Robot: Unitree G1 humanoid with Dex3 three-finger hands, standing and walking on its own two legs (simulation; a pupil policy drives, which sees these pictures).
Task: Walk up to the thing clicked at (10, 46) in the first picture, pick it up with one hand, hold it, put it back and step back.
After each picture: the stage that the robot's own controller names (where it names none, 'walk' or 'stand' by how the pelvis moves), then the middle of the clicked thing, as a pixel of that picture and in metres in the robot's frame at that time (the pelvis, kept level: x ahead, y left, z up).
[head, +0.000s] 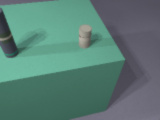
stand; (3, 34) +0.63 +0.37 +0.00
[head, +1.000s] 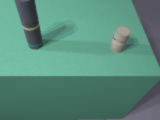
walk; (30, 24) +0.59 +0.25 +0.03
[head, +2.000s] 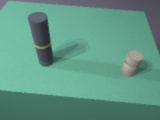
stand; (42, 42) +0.55 +0.18 +0.02
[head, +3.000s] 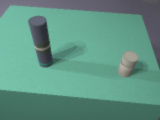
stand; (42, 44) +0.57 +0.19 +0.00
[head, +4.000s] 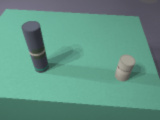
stand; (37, 49) +0.54 +0.21 +0.00
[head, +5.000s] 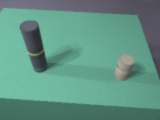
stand; (35, 49) +0.54 +0.21 +0.00
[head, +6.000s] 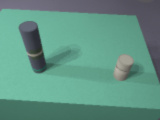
rise first; (34, 50) +0.54 +0.21 +0.00
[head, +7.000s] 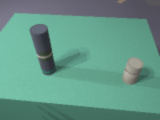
rise first; (44, 52) +0.53 +0.20 +0.01
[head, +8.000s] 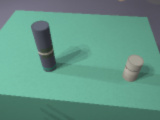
go down; (45, 49) +0.55 +0.20 +0.01
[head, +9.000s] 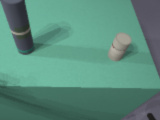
go down; (20, 27) +0.56 +0.19 +0.04
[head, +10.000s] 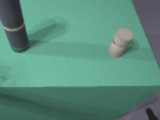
go down; (13, 22) +0.55 +0.19 +0.07
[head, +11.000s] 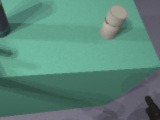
close in; out of the picture +0.56 +0.21 +0.11
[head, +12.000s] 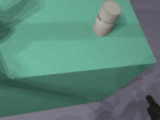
lift; out of the picture +0.55 +0.22 +0.11
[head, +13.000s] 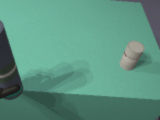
lift; (1, 66) +0.33 +0.22 +0.14
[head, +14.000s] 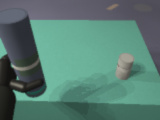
lift; (25, 59) +0.32 +0.15 +0.21
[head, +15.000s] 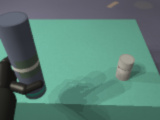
hold; (25, 61) +0.32 +0.16 +0.19
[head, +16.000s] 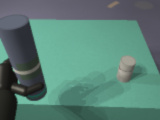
crouch; (26, 63) +0.32 +0.16 +0.19
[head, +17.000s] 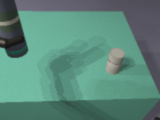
crouch; (6, 17) +0.46 +0.19 +0.23
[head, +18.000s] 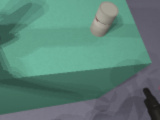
lower; out of the picture +0.53 +0.20 +0.09
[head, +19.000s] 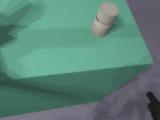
lower; out of the picture +0.53 +0.21 +0.11
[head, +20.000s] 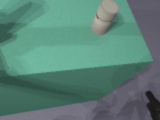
lower; out of the picture +0.54 +0.20 +0.11
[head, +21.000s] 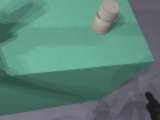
lower; out of the picture +0.53 +0.21 +0.11
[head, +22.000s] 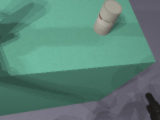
rest; out of the picture +0.53 +0.21 +0.11
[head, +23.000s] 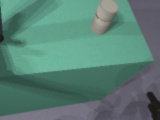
withdraw; out of the picture +0.55 +0.17 +0.11
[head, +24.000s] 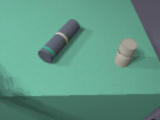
sink last; (60, 39) +0.62 +0.07 -0.03
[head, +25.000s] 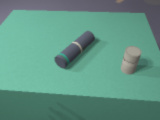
stand; (75, 48) +0.63 +0.06 -0.04
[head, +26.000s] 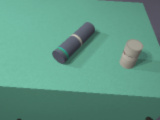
stand; (75, 41) +0.61 +0.04 -0.02
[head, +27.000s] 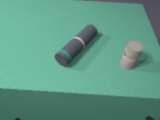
stand; (77, 44) +0.60 +0.03 -0.02
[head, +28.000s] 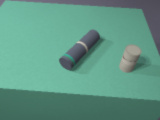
stand; (81, 48) +0.60 +0.01 -0.05
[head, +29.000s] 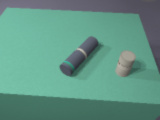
walk; (80, 54) +0.60 +0.01 -0.08
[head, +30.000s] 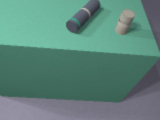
walk; (84, 14) +0.79 -0.02 -0.07
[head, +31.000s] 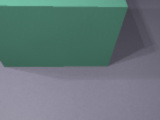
walk; out of the picture +1.12 +0.13 -0.05
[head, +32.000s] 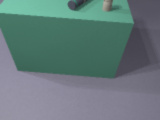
stand; out of the picture +1.20 +0.02 -0.08
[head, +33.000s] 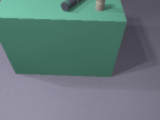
stand; (74, 0) +1.20 +0.05 -0.09
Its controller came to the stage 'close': yes
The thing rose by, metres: 0.22
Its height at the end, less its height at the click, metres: -0.09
